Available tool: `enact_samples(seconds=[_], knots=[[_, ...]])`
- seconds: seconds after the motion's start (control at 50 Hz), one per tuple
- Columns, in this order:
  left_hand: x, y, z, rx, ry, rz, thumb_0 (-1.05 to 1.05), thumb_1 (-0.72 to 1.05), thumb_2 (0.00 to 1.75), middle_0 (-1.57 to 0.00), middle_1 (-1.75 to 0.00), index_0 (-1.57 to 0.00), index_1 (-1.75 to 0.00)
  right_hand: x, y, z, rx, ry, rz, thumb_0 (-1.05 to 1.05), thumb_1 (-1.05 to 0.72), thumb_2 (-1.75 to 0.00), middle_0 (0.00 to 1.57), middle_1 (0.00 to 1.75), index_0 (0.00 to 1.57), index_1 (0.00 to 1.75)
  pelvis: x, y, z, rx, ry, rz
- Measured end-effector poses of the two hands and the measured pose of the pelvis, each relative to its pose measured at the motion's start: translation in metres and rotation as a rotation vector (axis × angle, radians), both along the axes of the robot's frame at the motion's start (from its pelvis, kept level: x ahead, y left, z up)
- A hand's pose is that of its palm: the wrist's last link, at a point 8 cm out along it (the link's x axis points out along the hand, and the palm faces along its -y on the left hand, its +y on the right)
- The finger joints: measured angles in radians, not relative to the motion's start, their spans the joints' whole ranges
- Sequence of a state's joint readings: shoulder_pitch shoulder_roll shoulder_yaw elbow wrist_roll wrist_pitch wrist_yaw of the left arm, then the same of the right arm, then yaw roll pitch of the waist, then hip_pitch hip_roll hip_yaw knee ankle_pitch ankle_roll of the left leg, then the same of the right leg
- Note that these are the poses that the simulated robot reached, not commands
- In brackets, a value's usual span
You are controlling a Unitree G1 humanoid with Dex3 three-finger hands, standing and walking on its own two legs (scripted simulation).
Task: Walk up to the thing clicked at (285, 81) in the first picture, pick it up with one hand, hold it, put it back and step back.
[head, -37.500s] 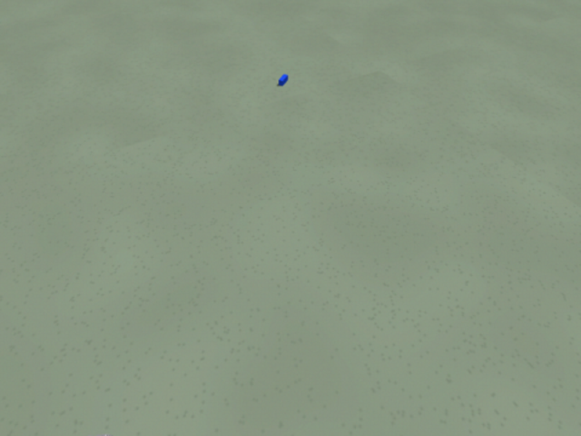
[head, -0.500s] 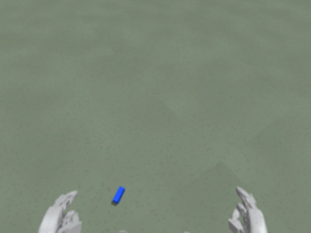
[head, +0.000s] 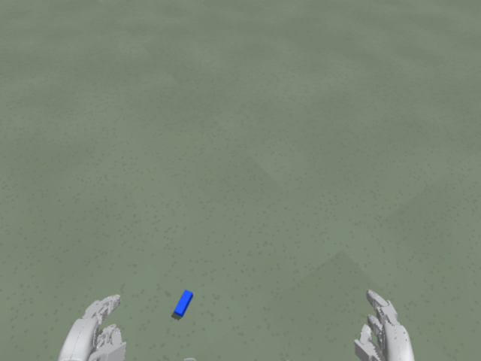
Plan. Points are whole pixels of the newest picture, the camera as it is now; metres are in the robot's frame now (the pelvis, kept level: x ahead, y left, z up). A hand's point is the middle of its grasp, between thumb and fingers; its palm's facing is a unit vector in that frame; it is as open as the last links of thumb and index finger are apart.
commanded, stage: home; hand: left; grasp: from above
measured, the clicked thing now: (183, 303) +0.45 +0.19 -0.70
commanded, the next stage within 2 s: stand in 0.52 s
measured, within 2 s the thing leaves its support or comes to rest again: neither
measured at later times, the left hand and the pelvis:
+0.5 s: hand (119, 353) +0.16 +0.18 -0.04, palm faces +0.04 -0.98 -0.21, open 7.4 cm; pelvis +0.00 +0.00 +0.00, yaw +0 degrees
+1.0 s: hand out of the picture +0.07 +0.25 -0.11, palm faces +0.02 -0.94 -0.33, open 7.4 cm; pelvis +0.00 +0.01 +0.04, yaw +0 degrees
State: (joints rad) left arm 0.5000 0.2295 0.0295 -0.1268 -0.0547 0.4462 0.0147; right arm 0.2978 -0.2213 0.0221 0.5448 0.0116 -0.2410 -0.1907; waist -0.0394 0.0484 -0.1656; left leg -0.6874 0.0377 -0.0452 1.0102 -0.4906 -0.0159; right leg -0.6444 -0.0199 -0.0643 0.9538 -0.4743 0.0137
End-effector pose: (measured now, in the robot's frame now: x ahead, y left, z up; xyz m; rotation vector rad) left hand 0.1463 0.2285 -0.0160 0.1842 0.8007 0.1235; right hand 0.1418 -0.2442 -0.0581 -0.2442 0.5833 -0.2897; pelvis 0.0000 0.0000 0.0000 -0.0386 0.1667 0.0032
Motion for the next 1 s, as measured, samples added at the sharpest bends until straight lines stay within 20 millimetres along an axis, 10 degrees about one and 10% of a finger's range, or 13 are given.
enact_samples(seconds=[0.62, 0.7, 1.0], knots=[[-0.003, 0.004, 0.0, 0.003, -0.005, -0.003, 0.01, 0.9, 0.9, -0.2, -0.3, -0.21, -0.3, -0.002, 0.005, 0.002, 0.0, -0.008, 0.003, 0.01, -0.9, -0.9, 0.21, 0.3, 0.21, 0.3, -0.004, 0.003, -0.001, -0.005, 0.0, 0.0], [0.002, 0.016, -0.02, 0.084, -0.027, -0.043, 0.01, 0.9, 0.9, -0.2, -0.3, -0.21, -0.3, -0.007, 0.0, -0.014, -0.042, 0.215, 0.136, 0.01, -0.9, -0.9, 0.21, 0.3, 0.21, 0.3, -0.01, 0.003, 0.008, 0.021, -0.084, 0.001], [-0.083, 0.063, -0.057, 0.11, 0.35, 0.077, 0.01, 0.9, 0.9, -0.2, -0.3, -0.21, -0.3, -0.063, -0.026, -0.011, 0.011, 0.568, 0.032, 0.01, -0.91, -0.9, 0.2, 0.3, 0.21, 0.3, -0.001, 0.012, 0.044, 0.031, -0.184, 0.004]])
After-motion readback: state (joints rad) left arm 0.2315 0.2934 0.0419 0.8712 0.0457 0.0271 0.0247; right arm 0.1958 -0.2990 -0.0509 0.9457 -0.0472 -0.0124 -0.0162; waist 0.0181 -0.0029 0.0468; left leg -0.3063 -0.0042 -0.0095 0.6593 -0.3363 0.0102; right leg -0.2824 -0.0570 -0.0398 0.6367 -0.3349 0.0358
